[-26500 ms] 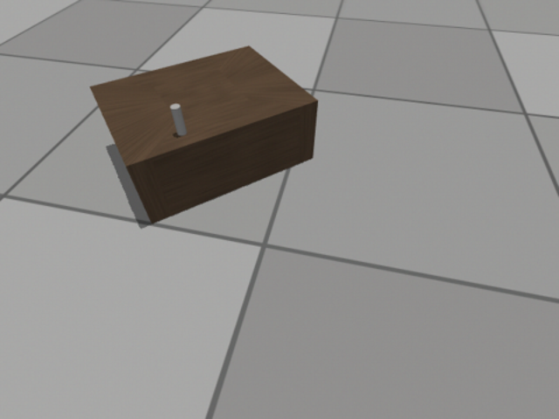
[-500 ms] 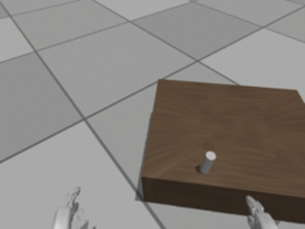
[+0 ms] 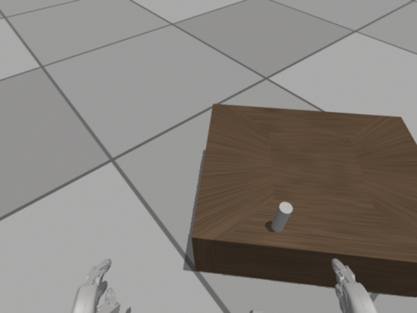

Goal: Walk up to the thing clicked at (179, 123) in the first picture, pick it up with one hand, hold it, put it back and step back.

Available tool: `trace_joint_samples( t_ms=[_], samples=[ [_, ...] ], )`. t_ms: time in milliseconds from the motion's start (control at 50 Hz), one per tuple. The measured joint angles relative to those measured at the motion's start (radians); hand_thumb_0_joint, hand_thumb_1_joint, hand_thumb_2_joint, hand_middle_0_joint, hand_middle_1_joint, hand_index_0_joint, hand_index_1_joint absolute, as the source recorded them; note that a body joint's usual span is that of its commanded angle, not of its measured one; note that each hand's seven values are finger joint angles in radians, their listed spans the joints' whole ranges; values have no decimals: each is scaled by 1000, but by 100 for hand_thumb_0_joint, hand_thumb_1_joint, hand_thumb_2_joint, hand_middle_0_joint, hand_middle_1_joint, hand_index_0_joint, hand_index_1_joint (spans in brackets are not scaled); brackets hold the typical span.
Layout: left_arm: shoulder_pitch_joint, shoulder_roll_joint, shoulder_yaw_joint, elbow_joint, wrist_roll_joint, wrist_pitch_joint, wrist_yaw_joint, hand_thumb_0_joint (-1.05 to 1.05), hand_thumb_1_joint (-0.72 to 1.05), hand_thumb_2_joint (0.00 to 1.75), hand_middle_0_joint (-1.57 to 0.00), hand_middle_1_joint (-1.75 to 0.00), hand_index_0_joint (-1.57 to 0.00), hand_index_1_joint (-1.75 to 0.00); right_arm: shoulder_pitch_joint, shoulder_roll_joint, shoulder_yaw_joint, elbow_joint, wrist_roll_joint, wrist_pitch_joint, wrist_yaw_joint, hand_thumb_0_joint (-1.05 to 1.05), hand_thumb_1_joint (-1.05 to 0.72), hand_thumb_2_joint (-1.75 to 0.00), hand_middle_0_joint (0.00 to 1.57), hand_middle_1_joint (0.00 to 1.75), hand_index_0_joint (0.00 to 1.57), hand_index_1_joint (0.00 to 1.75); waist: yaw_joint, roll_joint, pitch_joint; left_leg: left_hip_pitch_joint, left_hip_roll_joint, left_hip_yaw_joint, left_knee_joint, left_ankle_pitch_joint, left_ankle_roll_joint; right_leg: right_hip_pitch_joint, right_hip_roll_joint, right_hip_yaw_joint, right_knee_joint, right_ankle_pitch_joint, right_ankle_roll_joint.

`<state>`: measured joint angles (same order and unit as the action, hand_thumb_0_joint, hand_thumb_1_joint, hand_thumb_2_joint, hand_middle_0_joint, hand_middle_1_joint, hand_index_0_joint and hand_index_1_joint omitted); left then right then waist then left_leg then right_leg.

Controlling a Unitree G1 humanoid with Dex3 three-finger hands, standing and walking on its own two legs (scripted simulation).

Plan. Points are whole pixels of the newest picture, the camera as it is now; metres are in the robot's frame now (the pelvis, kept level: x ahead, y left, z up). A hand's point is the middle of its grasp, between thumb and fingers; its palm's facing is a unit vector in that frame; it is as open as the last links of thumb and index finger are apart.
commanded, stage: home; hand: right
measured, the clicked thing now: (281, 217) +0.47 -0.21 -0.29
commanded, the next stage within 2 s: stand in 0.14 s
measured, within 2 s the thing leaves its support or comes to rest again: neither
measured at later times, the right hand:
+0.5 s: hand out of the picture +0.05 -0.26 -0.11, palm faces +0.00 +0.94 -0.34, open 13.9 cm
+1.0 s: hand out of the picture +0.02 -0.24 -0.10, palm faces -0.01 +0.95 -0.33, open 7.4 cm
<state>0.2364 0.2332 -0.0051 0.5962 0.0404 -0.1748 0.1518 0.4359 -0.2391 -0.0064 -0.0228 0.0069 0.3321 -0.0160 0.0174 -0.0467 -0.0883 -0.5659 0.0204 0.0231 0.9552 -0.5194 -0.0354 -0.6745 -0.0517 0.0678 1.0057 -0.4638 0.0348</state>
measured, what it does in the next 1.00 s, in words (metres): rises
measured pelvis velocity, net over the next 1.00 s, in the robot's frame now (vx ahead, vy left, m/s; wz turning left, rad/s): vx -0.02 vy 0.00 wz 0.00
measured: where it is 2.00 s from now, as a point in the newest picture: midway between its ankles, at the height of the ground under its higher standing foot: outside the picture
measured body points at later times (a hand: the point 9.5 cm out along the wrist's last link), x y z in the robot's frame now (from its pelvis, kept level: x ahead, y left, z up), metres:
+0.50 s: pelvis -0.01 -0.01 +0.05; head +0.00 -0.02 +0.50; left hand +0.09 +0.27 -0.08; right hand +0.05 -0.30 -0.08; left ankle -0.02 +0.15 -0.68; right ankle +0.03 -0.14 -0.68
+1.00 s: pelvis -0.02 +0.00 +0.06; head -0.02 +0.00 +0.51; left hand +0.04 +0.29 -0.08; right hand +0.02 -0.29 -0.08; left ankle -0.02 +0.15 -0.68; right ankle +0.03 -0.14 -0.68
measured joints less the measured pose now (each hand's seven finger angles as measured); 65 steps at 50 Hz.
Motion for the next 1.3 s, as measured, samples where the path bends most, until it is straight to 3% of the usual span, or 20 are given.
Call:
trace_joint_samples(
  t_ms=[60,120,200,320,480,620,780,940,1300],
  samples=[
    [-49,29,0,109,38,89,-72,1,90,91,-21,-30,-20,-30,-119,-32,11,273,-45,-167,2,-1,55,-5,6,5,5,5,-26,33,49,69,18,-9,-34,13,-1,79,17,-14,-55,25,-10],
    [-69,48,15,168,28,124,-121,1,90,91,-21,-30,-21,-30,-162,-65,-4,436,-58,-240,5,-1,55,-4,6,4,5,5,-27,62,82,117,32,-20,-70,30,-8,137,28,-28,-106,46,-13],
    [-64,75,39,214,15,140,-150,1,90,91,-21,-30,-21,-30,-176,-88,-30,587,-48,-279,-1,-1,56,-4,6,4,5,5,-26,78,106,166,37,-26,-124,55,-18,186,33,-37,-153,65,-20],
    [-56,91,52,291,7,160,-149,1,90,91,-20,-30,-21,-30,-173,-90,-41,752,-48,-313,-9,-1,51,-8,8,7,7,8,-29,69,130,244,33,-26,-216,100,-23,255,28,-41,-219,93,-28],
    [-78,76,44,378,-9,178,-148,1,90,90,-20,-30,-20,-30,-172,-76,-25,908,-43,-335,-7,-1,14,-43,17,22,16,23,-33,46,147,343,39,-25,-347,170,-27,357,33,-46,-355,163,-28],
    [-101,71,36,449,-16,184,-153,1,90,90,-20,-30,-20,-30,-184,-67,-12,1009,-38,-340,-7,0,-35,-75,20,28,19,28,-33,31,147,408,45,-22,-441,223,-24,433,38,-47,-470,227,-23],
    [-111,84,35,512,-21,186,-157,0,90,90,-20,-30,-20,-30,-198,-66,-5,1074,-35,-343,-4,0,-76,-87,20,29,20,30,-25,24,152,442,39,-17,-498,259,-17,471,33,-44,-537,269,-16],
    [-102,97,27,553,-21,183,-156,0,90,90,-20,-30,-20,-30,-222,-72,-1,1106,-30,-343,3,0,-88,-89,21,30,20,30,-19,36,156,455,33,-16,-523,275,-12,488,27,-43,-569,289,-9],
    [-106,101,11,572,-27,174,-154,0,90,90,-20,-30,-20,-30,-267,-88,3,1130,-24,-336,15,0,-90,-90,21,30,20,30,-12,34,160,462,25,-7,-553,288,-4,493,20,-34,-597,302,-1]
  ],
)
